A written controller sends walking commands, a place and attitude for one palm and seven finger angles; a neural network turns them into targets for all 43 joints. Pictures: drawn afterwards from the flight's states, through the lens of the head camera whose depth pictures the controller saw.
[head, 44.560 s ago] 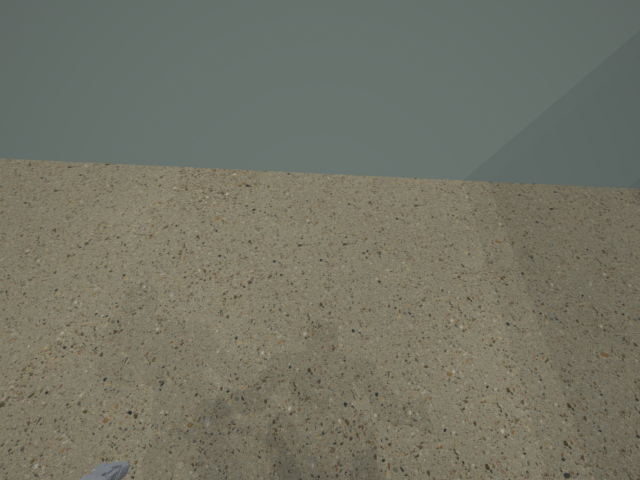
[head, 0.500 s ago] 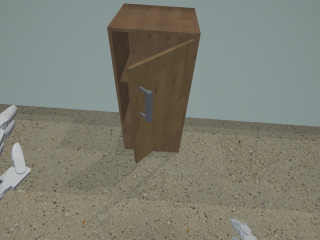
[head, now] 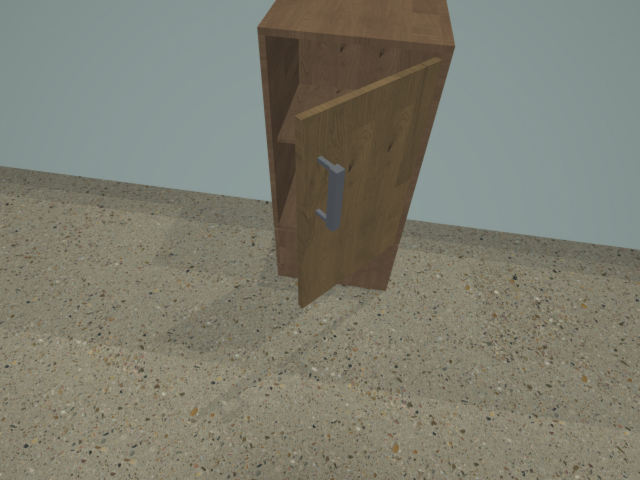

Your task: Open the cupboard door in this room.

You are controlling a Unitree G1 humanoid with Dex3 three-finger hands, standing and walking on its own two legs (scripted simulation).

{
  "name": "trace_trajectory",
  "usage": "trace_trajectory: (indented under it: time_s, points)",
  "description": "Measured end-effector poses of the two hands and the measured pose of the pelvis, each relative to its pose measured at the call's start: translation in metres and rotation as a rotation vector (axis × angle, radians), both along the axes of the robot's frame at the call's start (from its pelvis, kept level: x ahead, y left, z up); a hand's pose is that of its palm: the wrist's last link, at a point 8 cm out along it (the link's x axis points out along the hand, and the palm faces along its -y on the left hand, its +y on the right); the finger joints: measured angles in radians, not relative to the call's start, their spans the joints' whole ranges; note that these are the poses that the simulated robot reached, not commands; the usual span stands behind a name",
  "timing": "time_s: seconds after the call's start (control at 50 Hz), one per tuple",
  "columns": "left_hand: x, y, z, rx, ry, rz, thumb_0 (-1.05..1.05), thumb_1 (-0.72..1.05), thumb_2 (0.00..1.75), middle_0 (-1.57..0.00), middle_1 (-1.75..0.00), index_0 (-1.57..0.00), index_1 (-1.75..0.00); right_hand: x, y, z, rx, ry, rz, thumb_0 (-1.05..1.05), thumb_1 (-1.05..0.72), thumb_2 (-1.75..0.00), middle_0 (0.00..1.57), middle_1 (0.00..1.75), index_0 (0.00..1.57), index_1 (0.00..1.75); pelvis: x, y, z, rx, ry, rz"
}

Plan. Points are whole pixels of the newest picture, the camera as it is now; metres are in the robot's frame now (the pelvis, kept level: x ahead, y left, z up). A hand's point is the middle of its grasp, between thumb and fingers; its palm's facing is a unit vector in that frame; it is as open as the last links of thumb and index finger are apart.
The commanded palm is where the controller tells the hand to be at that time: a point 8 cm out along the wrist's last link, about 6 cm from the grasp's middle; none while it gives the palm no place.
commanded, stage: let the arm hang, fingers relaxed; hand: left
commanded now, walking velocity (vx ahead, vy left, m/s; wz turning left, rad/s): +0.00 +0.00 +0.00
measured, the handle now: (327, 194) +0.63 +0.01 -0.04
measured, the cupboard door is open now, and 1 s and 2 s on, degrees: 49 49 49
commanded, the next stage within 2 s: look to check the result in 0.78 s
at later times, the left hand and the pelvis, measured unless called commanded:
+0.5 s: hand out of the picture +0.01 +0.23 -0.16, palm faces -0.01 -0.96 -0.27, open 7.3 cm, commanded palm none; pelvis -0.01 +0.02 +0.01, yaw +0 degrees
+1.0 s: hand out of the picture +0.06 +0.24 -0.15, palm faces -0.03 -0.95 -0.30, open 7.4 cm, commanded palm none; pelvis +0.00 +0.01 +0.01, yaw -1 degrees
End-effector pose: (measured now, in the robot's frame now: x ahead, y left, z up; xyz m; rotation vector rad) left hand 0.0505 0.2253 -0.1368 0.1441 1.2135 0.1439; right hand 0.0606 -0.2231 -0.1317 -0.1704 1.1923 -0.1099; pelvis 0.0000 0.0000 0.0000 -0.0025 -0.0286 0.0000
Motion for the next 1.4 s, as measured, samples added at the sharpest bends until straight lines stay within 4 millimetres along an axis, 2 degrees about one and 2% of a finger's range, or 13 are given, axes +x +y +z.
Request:
trace_trajectory:
  time_s: [0.08,0.14,0.2,0.28,0.42,0.6,0.74,0.86,1.12,1.4]
  points:
    - [-0.043,0.016,0.0,0.022,0.133,0.02,-0.03,1.01,0.89,-0.21,-0.3,-0.2,-0.3,-0.026,-0.004,-0.002,-0.024,0.104,-0.024,0.0,-0.95,-0.9,0.21,0.3,0.2,0.3,-0.002,0.004,0.005,-0.009,0.003,0.0]
    - [-0.068,0.027,0.003,0.041,0.212,0.032,-0.02,0.98,0.9,-0.2,-0.3,-0.2,-0.3,-0.042,-0.006,-0.002,-0.033,0.158,-0.034,0.0,-0.94,-0.9,0.21,0.3,0.2,0.3,-0.003,0.007,0.007,-0.01,0.0,0.0]
    - [-0.084,0.035,0.006,0.056,0.262,0.039,-0.01,0.95,0.9,-0.2,-0.3,-0.2,-0.3,-0.055,-0.007,-0.003,-0.039,0.195,-0.043,0.0,-0.93,-0.9,0.2,0.3,0.2,0.3,-0.005,0.01,0.008,-0.009,-0.003,-0.001]
    - [-0.089,0.042,0.01,0.07,0.282,0.04,0.0,0.93,0.9,-0.2,-0.3,-0.2,-0.3,-0.066,-0.006,-0.005,-0.037,0.219,-0.05,0.0,-0.92,-0.9,0.2,0.3,0.2,0.3,-0.007,0.014,0.009,-0.007,-0.007,-0.002]
    - [-0.067,0.047,0.011,0.08,0.221,0.017,0.0,0.92,0.9,-0.2,-0.3,-0.2,-0.3,-0.068,-0.002,-0.007,-0.025,0.208,-0.058,0.0,-0.91,-0.9,0.2,0.3,0.2,0.3,-0.01,0.017,0.009,-0.003,-0.011,-0.005]
    - [-0.021,0.046,0.013,0.079,0.107,-0.028,0.0,0.91,0.9,-0.2,-0.3,-0.2,-0.3,-0.055,-0.002,-0.006,-0.022,0.158,-0.068,0.0,-0.91,-0.9,0.2,0.3,0.2,0.3,-0.008,0.018,0.009,0.0,-0.01,-0.013]
    - [0.003,0.047,0.016,0.086,0.061,-0.046,0.0,0.91,0.9,-0.2,-0.3,-0.2,-0.3,-0.045,-0.009,-0.003,-0.035,0.136,-0.068,0.0,-0.91,-0.9,0.2,0.3,0.2,0.3,-0.004,0.017,0.01,0.001,-0.011,-0.015]
    - [0.01,0.051,0.019,0.099,0.058,-0.052,0.0,0.91,0.9,-0.2,-0.3,-0.2,-0.3,-0.035,-0.018,0.0,-0.051,0.126,-0.063,0.0,-0.91,-0.9,0.2,0.3,0.2,0.3,-0.001,0.016,0.011,0.001,-0.011,-0.016]
    - [0.011,0.061,0.023,0.129,0.088,-0.045,0.0,0.91,0.9,-0.2,-0.3,-0.2,-0.3,-0.012,-0.037,0.006,-0.088,0.108,-0.043,0.0,-0.91,-0.9,0.2,0.3,0.2,0.3,0.007,0.012,0.013,0.002,-0.007,-0.015]
    - [0.026,0.059,0.026,0.133,0.067,-0.05,0.0,0.91,0.9,-0.2,-0.3,-0.2,-0.3,0.01,-0.047,0.011,-0.102,0.076,-0.026,0.0,-0.91,-0.9,0.2,0.3,0.2,0.3,0.015,0.007,0.014,0.002,-0.004,-0.013]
